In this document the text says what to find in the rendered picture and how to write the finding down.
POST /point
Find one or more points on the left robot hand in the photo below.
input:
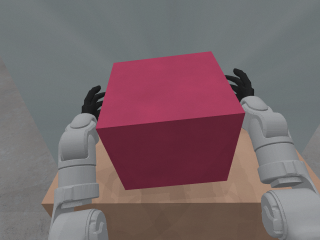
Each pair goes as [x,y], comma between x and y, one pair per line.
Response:
[90,102]

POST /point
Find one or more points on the robot right forearm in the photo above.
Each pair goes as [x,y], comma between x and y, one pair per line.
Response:
[278,161]

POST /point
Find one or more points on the robot left forearm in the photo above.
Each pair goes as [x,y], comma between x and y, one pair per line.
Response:
[76,164]

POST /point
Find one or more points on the carton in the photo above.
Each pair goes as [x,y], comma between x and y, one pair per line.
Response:
[170,121]

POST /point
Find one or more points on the right robot hand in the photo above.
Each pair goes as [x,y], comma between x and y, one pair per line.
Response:
[244,86]

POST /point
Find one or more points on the pedestal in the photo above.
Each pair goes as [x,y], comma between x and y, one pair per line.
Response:
[221,210]

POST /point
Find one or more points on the left robot upper arm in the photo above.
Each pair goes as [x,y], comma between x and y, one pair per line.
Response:
[89,224]

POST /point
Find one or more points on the right robot upper arm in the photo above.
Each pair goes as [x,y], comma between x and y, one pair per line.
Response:
[291,214]

